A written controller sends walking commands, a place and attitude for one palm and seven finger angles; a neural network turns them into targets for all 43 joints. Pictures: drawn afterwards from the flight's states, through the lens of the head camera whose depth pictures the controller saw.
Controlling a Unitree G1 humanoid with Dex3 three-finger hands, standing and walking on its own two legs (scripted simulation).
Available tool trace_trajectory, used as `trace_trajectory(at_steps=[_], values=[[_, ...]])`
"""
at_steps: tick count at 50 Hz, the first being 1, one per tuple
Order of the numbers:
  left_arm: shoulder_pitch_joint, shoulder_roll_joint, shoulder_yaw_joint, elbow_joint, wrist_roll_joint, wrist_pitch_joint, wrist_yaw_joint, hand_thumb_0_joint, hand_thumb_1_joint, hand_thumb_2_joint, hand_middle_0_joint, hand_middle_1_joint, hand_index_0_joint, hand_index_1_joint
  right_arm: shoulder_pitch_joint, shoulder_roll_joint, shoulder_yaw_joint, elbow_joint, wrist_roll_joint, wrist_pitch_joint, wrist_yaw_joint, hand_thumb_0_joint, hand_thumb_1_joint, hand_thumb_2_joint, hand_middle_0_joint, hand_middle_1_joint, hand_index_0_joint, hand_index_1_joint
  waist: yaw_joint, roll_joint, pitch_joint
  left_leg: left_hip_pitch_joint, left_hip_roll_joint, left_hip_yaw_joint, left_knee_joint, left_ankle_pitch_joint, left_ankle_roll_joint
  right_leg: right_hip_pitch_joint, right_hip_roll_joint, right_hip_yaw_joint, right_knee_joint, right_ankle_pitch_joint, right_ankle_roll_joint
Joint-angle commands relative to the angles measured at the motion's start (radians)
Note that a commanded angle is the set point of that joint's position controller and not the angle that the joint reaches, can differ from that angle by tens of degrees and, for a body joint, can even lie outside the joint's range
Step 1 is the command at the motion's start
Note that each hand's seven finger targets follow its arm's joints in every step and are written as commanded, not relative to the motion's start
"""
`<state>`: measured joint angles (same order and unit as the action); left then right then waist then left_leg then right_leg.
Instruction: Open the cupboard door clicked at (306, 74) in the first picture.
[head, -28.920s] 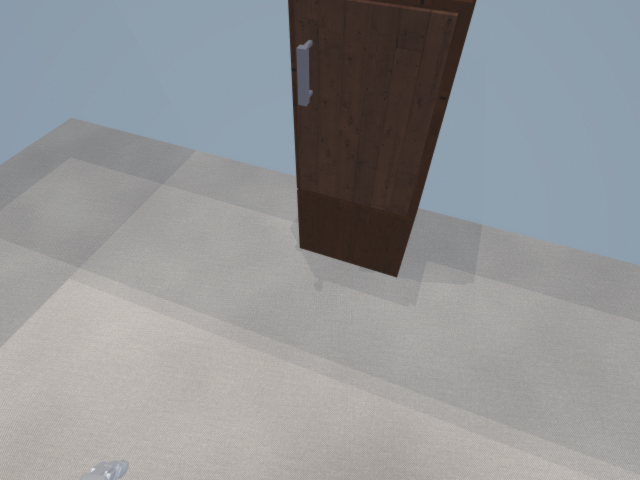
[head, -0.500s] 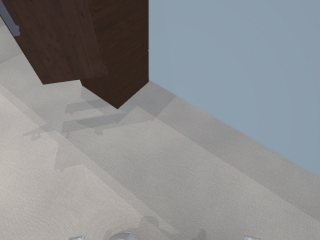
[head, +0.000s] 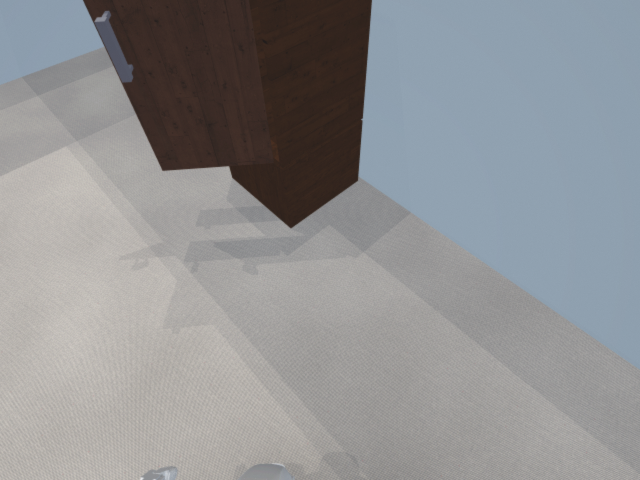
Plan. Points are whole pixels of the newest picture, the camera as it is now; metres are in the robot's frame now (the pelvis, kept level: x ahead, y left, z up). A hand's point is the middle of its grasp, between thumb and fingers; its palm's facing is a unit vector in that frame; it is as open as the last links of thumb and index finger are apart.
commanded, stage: take the last steps up to it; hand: left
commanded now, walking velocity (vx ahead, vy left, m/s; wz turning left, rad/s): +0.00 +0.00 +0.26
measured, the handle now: (117, 47) +1.01 +0.54 +0.02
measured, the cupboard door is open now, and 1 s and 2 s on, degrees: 52 52 52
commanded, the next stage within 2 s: come to a stop and stand still in 1.50 s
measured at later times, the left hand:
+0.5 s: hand out of the picture +0.09 +0.25 -0.16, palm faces +0.17 -0.96 -0.20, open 7.4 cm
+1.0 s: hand (155, 469) +0.15 +0.25 -0.15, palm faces +0.30 -0.93 -0.21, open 7.2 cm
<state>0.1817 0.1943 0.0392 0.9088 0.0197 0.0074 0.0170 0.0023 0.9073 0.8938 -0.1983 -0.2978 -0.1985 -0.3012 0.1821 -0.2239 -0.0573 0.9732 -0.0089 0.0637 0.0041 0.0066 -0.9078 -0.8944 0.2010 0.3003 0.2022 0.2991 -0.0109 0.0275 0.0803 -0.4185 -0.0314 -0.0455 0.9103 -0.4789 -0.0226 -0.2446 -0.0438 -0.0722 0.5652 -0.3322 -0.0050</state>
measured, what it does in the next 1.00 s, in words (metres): walks ahead: left foot, then right foot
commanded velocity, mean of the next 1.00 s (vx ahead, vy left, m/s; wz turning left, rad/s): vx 0.29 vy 0.14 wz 0.12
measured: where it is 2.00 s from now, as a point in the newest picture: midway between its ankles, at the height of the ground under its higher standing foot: (264, 379)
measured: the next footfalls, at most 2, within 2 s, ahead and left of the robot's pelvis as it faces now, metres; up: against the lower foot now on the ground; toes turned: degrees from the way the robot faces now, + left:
left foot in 0.26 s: +0.05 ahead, +0.12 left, +0.00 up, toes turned +9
right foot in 0.66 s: +0.22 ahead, -0.06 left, +0.00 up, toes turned +1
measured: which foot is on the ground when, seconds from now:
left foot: up 0.00-0.24, down 0.26-0.68, up 0.70-1.00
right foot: down 0.00-0.26, up 0.28-0.64, down 0.66-1.00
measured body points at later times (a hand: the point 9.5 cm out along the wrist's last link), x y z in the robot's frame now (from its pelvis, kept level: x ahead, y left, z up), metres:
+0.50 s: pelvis +0.06 +0.04 +0.01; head +0.09 +0.06 +0.46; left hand +0.08 +0.30 -0.14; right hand +0.10 -0.19 -0.14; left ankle +0.01 +0.12 -0.73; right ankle +0.09 -0.09 -0.67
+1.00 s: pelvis +0.22 +0.07 +0.01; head +0.24 +0.08 +0.46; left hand +0.14 +0.30 -0.14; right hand +0.33 -0.15 -0.14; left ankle +0.27 +0.24 -0.69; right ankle +0.18 -0.06 -0.73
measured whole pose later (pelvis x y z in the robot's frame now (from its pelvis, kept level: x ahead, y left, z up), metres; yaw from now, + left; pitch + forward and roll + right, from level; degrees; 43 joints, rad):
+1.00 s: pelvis +0.22 +0.07 +0.01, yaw +12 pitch +1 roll +1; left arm 0.35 0.17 0.06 1.08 0.02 -0.07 0.00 -0.01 0.93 0.89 -0.20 -0.30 -0.20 -0.30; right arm 0.19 -0.21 -0.06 1.02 -0.02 0.00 0.04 0.01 -0.91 -0.90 0.19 0.30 0.20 0.30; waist 0.04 -0.01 0.04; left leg -0.52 0.09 0.07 0.74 -0.18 -0.05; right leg -0.07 -0.10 -0.18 0.34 -0.27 0.03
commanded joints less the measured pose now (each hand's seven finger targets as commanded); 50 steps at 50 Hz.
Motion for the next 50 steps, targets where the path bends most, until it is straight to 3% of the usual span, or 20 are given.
trace_trajectory(at_steps=[1, 3, 7, 9, 11, 13, 14, 16, 18, 21, 27, 31, 32, 33, 34, 35, 37, 40, 45, 50], values=[[0.035, 0.167, 0.039, -0.047, 0.005, -0.022, 0.016, 0.000, 0.900, 0.900, -0.200, -0.300, -0.200, -0.300, -0.037, -0.063, -0.023, -0.071, 0.000, -0.019, 0.004, 0.000, -0.900, -0.900, 0.200, 0.300, 0.200, 0.300, 0.015, -0.232, -0.070, -0.089, 0.043, 0.031, 0.176, -0.002, -0.024, 0.116, -0.263, 0.142, -0.215, 0.561, -0.137], [0.073, 0.176, 0.040, -0.026, 0.007, -0.025, 0.016, 0.000, 0.900, 0.900, -0.200, -0.300, -0.200, -0.300, -0.058, -0.040, -0.013, -0.065, 0.002, -0.023, 0.005, 0.000, -0.900, -0.900, 0.200, 0.300, 0.200, 0.300, 0.033, -0.210, -0.082, -0.044, 0.035, 0.065, 0.035, -0.010, -0.028, 0.150, -0.258, 0.120, -0.199, 0.620, -0.135], [0.135, 0.218, 0.062, 0.015, 0.009, -0.032, 0.006, 0.000, 0.900, 0.900, -0.200, -0.300, -0.200, -0.300, -0.083, -0.032, -0.004, -0.068, -0.002, -0.043, 0.014, 0.000, -0.900, -0.900, 0.200, 0.300, 0.200, 0.300, 0.066, -0.205, -0.081, 0.005, 0.031, 0.116, -0.195, 0.023, -0.021, 0.199, -0.299, 0.153, -0.216, 0.424, -0.130], [0.136, 0.222, 0.067, 0.032, 0.007, -0.034, -0.003, 0.000, 0.900, 0.900, -0.200, -0.300, -0.200, -0.300, -0.056, -0.039, -0.003, -0.059, -0.005, -0.053, 0.017, 0.000, -0.900, -0.900, 0.200, 0.300, 0.200, 0.300, 0.052, -0.196, -0.075, 0.089, 0.024, 0.139, -0.314, 0.068, -0.010, 0.153, -0.298, 0.143, -0.202, 0.273, -0.111], [0.080, 0.210, 0.069, 0.023, -0.002, -0.027, -0.012, 0.000, 0.900, 0.900, -0.200, -0.300, -0.200, -0.300, 0.044, -0.070, -0.006, -0.031, -0.009, -0.067, 0.011, 0.000, -0.900, -0.900, 0.200, 0.300, 0.200, 0.300, -0.010, -0.123, -0.078, 0.305, 0.024, 0.134, -0.499, 0.176, 0.016, -0.013, -0.247, 0.065, -0.106, 0.098, -0.049], [0.016, 0.097, 0.046, -0.048, -0.008, -0.018, -0.028, 0.000, 0.900, 0.900, -0.200, -0.300, -0.200, -0.300, 0.223, -0.238, -0.046, -0.005, -0.030, -0.070, -0.006, 0.000, -0.900, -0.900, 0.200, 0.300, 0.200, 0.300, -0.088, 0.309, -0.103, 0.508, 0.390, -0.382, -0.665, 0.127, 0.224, -0.392, -0.023, -0.109, 0.366, -0.302, 0.048], [-0.080, 0.111, 0.037, -0.066, 0.006, -0.013, -0.022, 0.000, 0.900, 0.900, -0.200, -0.300, -0.200, -0.300, 0.259, -0.224, -0.040, 0.014, -0.026, -0.069, -0.013, 0.000, -0.900, -0.900, 0.200, 0.300, 0.200, 0.300, -0.111, 0.252, -0.077, 0.439, 0.409, -0.426, -0.689, 0.065, 0.272, -0.447, -0.049, -0.001, 0.510, -0.305, 0.027], [-0.096, 0.102, 0.040, -0.042, 0.003, -0.024, -0.034, 0.000, 0.900, 0.900, -0.200, -0.300, -0.200, -0.300, 0.200, -0.157, -0.019, -0.008, -0.020, -0.087, -0.028, 0.000, -0.900, -0.900, 0.200, 0.300, 0.200, 0.300, -0.063, 0.145, -0.038, 0.373, 0.346, -0.350, -0.699, 0.122, 0.262, -0.476, -0.077, 0.062, 0.614, -0.152, 0.017], [-0.030, 0.093, 0.038, -0.001, 0.006, -0.023, -0.042, 0.000, 0.900, 0.900, -0.200, -0.300, -0.200, -0.300, 0.151, -0.121, -0.002, -0.016, -0.017, -0.107, -0.030, 0.000, -0.900, -0.900, 0.200, 0.300, 0.200, 0.300, -0.012, 0.078, -0.046, 0.368, 0.284, -0.224, -0.695, 0.305, 0.229, -0.421, -0.081, 0.050, 0.578, -0.051, 0.023], [-0.016, 0.078, 0.029, 0.017, 0.005, -0.020, -0.042, 0.000, 0.900, 0.900, -0.200, -0.300, -0.200, -0.300, 0.171, -0.110, 0.002, 0.005, -0.012, -0.118, -0.028, 0.000, -0.900, -0.900, 0.200, 0.300, 0.200, 0.300, 0.001, 0.066, -0.065, 0.373, 0.246, -0.120, -0.687, 0.464, 0.225, -0.353, -0.071, 0.017, 0.459, -0.007, 0.033], [-0.114, 0.062, 0.018, -0.016, 0.004, -0.023, -0.042, 0.000, 0.900, 0.900, -0.200, -0.300, -0.200, -0.300, 0.226, -0.107, 0.003, 0.053, -0.016, -0.113, -0.020, 0.000, -0.900, -0.900, 0.200, 0.300, 0.200, 0.300, -0.018, 0.070, -0.008, 0.314, 0.241, -0.101, -0.695, 0.424, 0.230, -0.238, -0.043, -0.026, 0.194, 0.017, 0.033], [0.004, 0.080, 0.033, 0.016, 0.007, -0.036, -0.039, 0.000, 0.900, 0.900, -0.200, -0.300, -0.200, -0.300, 0.200, -0.098, 0.006, 0.071, -0.014, -0.110, -0.022, 0.000, -0.900, -0.900, 0.200, 0.300, 0.200, 0.300, 0.053, 0.017, -0.020, 0.200, 0.188, -0.054, -0.540, 0.418, 0.178, 0.056, -0.003, -0.052, -0.025, 0.103, 0.013], [0.125, 0.122, 0.049, 0.049, 0.009, -0.047, -0.035, 0.000, 0.900, 0.900, -0.200, -0.300, -0.200, -0.300, 0.190, -0.083, 0.006, 0.068, -0.004, -0.115, -0.019, 0.000, -0.900, -0.900, 0.200, 0.300, 0.200, 0.300, 0.105, -0.053, -0.081, 0.089, 0.129, -0.010, -0.377, 0.387, 0.138, 0.282, -0.053, 0.022, -0.098, 0.121, -0.008], [0.273, 0.220, 0.073, 0.085, 0.015, -0.060, -0.025, 0.000, 0.900, 0.900, -0.200, -0.300, -0.200, -0.300, 0.208, -0.046, 0.007, 0.049, 0.008, -0.123, -0.010, 0.000, -0.900, -0.900, 0.200, 0.300, 0.200, 0.300, 0.152, -0.274, -0.180, -0.120, 0.019, 0.097, -0.099, 0.181, 0.073, 0.529, -0.323, 0.342, -0.200, 0.066, -0.106], [0.323, 0.278, 0.083, 0.093, 0.002, -0.053, -0.017, 0.000, 0.900, 0.900, -0.200, -0.300, -0.200, -0.300, 0.191, -0.063, 0.000, 0.014, -0.002, -0.115, -0.008, 0.000, -0.900, -0.900, 0.200, 0.300, 0.200, 0.300, 0.146, -0.320, -0.182, -0.221, -0.010, 0.077, 0.151, -0.134, 0.047, 0.514, -0.513, 0.576, -0.327, 0.071, -0.192], [0.262, 0.238, 0.079, 0.081, -0.004, -0.053, -0.006, 0.000, 0.900, 0.900, -0.200, -0.300, -0.200, -0.300, 0.140, -0.083, -0.010, 0.026, -0.010, -0.103, -0.009, 0.000, -0.900, -0.900, 0.200, 0.300, 0.200, 0.300, 0.131, -0.255, -0.100, -0.245, 0.063, 0.001, 0.272, -0.068, 0.039, 0.349, -0.501, 0.584, -0.366, -0.089, -0.206], [0.132, 0.127, 0.047, 0.055, -0.003, -0.056, -0.002, 0.000, 0.900, 0.900, -0.200, -0.300, -0.200, -0.300, 0.066, -0.037, -0.012, 0.023, -0.017, -0.079, 0.005, 0.000, -0.900, -0.900, 0.200, 0.300, 0.200, 0.300, 0.063, -0.162, 0.059, -0.233, 0.130, -0.014, 0.283, 0.127, 0.020, 0.064, -0.400, 0.364, -0.420, -0.156, -0.145], [0.114, 0.097, 0.040, 0.062, 0.001, -0.077, -0.005, 0.000, 0.900, 0.900, -0.200, -0.300, -0.200, -0.300, 0.135, 0.013, -0.006, 0.053, -0.021, -0.063, 0.022, 0.000, -0.900, -0.900, 0.200, 0.300, 0.200, 0.300, 0.017, -0.167, -0.010, -0.140, 0.144, 0.054, 0.169, 0.244, -0.010, 0.019, -0.310, 0.136, -0.429, 0.021, -0.099], [0.191, 0.112, 0.041, 0.122, 0.004, -0.097, -0.011, 0.000, 0.900, 0.900, -0.200, -0.300, -0.200, -0.300, 0.044, 0.036, -0.003, 0.011, -0.018, -0.071, 0.038, 0.000, -0.900, -0.900, 0.200, 0.300, 0.200, 0.300, 0.044, -0.142, -0.019, -0.153, 0.127, 0.121, -0.081, 0.308, -0.030, 0.127, -0.281, 0.047, -0.394, 0.278, -0.107], [0.211, 0.151, 0.044, 0.154, 0.011, -0.087, -0.009, 0.000, 0.900, 0.900, -0.200, -0.300, -0.200, -0.300, -0.060, 0.016, 0.005, -0.042, -0.013, -0.090, 0.049, 0.000, -0.900, -0.900, 0.200, 0.300, 0.200, 0.300, 0.063, -0.215, -0.012, -0.049, 0.090, 0.155, -0.288, 0.277, -0.006, 0.154, -0.292, 0.024, -0.325, 0.334, -0.090]])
